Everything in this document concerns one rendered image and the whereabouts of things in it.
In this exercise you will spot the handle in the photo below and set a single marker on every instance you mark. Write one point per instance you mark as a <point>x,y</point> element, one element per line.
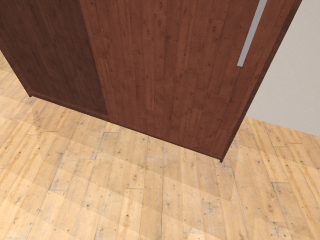
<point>252,30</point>

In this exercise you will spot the wardrobe door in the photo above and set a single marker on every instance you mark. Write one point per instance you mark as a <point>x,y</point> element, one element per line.
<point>168,68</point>
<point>49,41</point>

